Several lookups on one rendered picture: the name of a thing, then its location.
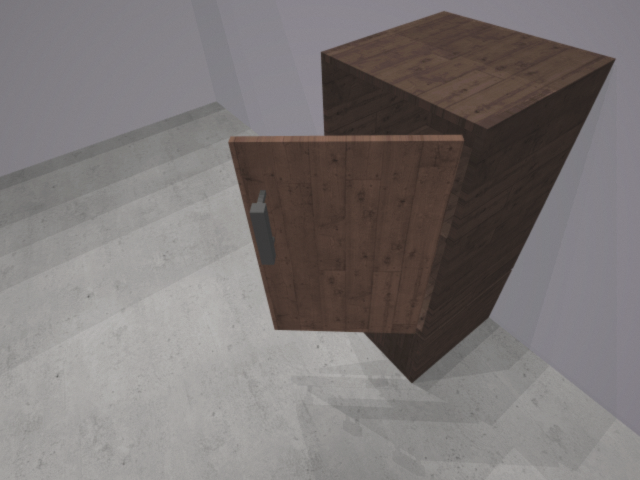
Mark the handle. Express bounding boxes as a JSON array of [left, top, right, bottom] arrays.
[[249, 190, 276, 265]]

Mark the cupboard door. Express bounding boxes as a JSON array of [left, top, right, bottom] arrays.
[[228, 135, 464, 334]]

